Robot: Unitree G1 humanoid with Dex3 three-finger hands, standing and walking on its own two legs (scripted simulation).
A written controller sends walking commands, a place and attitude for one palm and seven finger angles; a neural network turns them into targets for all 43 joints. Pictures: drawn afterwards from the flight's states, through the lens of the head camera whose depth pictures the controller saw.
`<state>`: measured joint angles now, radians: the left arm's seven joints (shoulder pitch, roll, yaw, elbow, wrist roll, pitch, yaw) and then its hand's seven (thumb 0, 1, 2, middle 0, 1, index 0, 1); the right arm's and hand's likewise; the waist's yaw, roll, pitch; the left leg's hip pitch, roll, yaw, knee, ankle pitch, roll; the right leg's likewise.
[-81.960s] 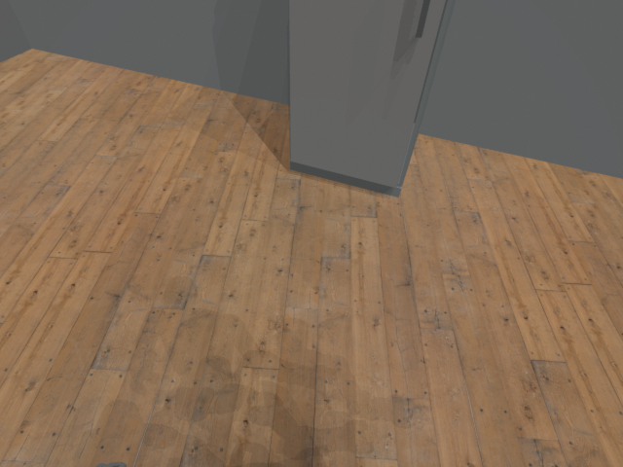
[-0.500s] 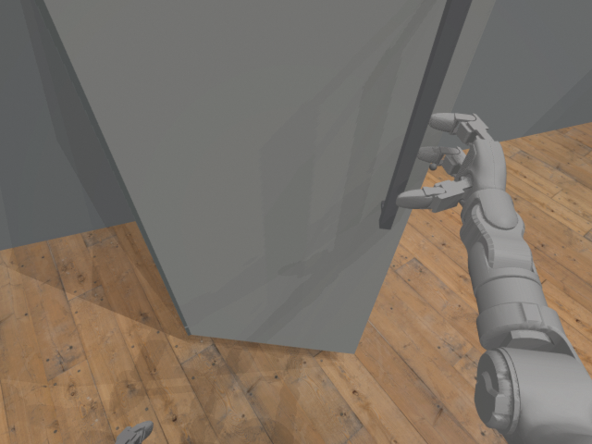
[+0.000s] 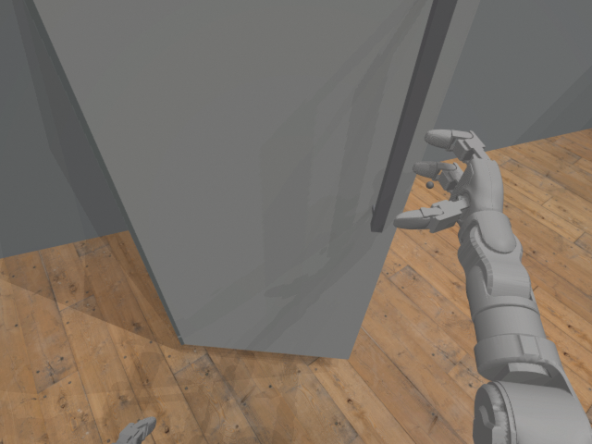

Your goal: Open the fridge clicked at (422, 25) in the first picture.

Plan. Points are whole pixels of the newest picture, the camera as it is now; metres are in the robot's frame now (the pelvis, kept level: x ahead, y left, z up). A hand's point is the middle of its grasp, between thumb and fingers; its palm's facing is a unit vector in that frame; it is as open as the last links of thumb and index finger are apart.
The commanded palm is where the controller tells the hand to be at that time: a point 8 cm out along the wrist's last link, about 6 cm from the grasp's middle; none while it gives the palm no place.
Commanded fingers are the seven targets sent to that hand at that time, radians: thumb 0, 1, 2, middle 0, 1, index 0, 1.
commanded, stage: slide the fingers in behind the handle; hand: right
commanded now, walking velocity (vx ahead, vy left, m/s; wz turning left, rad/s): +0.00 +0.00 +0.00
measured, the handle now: (402, 128) +0.50 -0.10 +0.20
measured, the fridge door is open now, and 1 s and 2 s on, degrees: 25 25 27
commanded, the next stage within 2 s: grip the handle and tug to test in 1.44 s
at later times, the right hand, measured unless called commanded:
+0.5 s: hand (409, 179) +0.43 -0.11 +0.17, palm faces +0.03 +1.00 +0.01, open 14.0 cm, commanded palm +0.40 -0.15 +0.17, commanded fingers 0.00 0.50 -0.30 0.30 1.20 0.30 1.20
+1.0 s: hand (385, 176) +0.44 -0.08 +0.17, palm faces +0.00 +1.00 +0.01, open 14.1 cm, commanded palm +0.41 -0.13 +0.17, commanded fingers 0.00 0.50 -0.30 0.30 1.20 0.30 1.20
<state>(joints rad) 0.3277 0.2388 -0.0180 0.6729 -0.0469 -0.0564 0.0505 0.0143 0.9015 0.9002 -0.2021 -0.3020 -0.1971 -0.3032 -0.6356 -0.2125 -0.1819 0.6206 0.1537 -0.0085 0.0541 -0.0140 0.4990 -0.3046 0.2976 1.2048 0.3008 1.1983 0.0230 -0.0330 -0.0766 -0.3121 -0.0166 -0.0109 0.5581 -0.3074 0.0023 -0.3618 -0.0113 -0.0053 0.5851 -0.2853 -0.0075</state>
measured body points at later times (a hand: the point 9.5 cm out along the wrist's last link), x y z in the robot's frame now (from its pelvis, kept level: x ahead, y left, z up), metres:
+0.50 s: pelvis -0.01 +0.00 +0.00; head +0.00 +0.01 +0.45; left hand +0.11 +0.24 -0.11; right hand +0.42 -0.16 +0.17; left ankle -0.01 +0.12 -0.73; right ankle +0.01 -0.11 -0.73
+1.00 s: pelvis +0.00 +0.01 +0.00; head +0.01 +0.01 +0.45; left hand +0.12 +0.24 -0.11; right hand +0.43 -0.13 +0.17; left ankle -0.01 +0.12 -0.73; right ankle +0.01 -0.11 -0.73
